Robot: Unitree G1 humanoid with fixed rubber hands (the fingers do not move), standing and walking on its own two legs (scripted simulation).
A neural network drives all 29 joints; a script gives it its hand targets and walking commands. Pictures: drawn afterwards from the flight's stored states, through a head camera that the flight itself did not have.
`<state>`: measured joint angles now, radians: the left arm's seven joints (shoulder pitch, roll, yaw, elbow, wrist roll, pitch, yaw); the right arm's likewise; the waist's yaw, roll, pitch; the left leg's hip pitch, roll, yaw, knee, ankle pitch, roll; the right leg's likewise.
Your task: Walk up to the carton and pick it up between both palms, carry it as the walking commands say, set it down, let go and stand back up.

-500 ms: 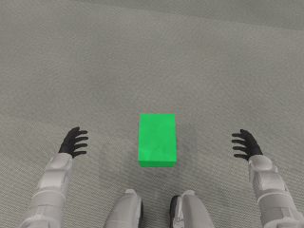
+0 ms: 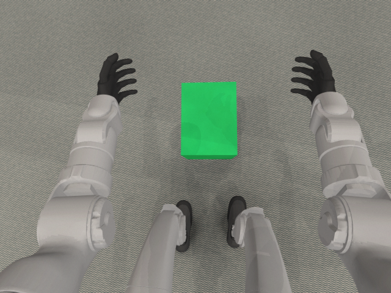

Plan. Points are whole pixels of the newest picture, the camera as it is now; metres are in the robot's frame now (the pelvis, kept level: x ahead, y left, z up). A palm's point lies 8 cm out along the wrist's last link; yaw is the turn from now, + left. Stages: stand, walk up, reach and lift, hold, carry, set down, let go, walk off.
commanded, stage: reach and lift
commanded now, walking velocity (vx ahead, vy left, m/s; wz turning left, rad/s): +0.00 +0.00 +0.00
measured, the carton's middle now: (209, 125) +0.51 +0.02 -0.55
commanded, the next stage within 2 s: none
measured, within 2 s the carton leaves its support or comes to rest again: neither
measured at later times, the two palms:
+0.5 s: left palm (128, 93) +0.50 +0.20 -0.16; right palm (298, 89) +0.52 -0.17 -0.17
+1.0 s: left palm (150, 110) +0.50 +0.19 -0.32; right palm (277, 108) +0.52 -0.17 -0.33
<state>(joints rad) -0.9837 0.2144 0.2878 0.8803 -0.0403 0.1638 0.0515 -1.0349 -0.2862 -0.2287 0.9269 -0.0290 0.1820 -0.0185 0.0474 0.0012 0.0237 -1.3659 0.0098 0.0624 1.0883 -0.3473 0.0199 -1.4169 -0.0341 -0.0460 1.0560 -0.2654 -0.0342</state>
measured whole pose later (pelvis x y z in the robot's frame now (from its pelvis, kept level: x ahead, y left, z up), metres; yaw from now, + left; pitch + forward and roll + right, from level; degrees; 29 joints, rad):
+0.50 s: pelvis +0.01 +0.00 -0.04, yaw +1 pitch +48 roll +1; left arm -1.05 0.18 0.36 0.87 0.02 0.07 0.05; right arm -1.12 -0.22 -0.35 0.93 -0.10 0.09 -0.03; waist 0.03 -0.01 -0.08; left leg -1.66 0.01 0.05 1.23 -0.40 0.02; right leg -1.71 -0.04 -0.05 1.20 -0.32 -0.03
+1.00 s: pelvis -0.02 +0.00 -0.19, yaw +1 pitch +47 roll +2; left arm -1.25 0.26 0.20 0.97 -0.17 0.10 0.14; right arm -1.32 -0.33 -0.17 1.05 0.11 0.11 -0.12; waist 0.04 0.00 0.04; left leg -2.10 0.03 0.06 1.85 -0.56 0.03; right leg -2.16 -0.05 -0.04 1.80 -0.45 -0.05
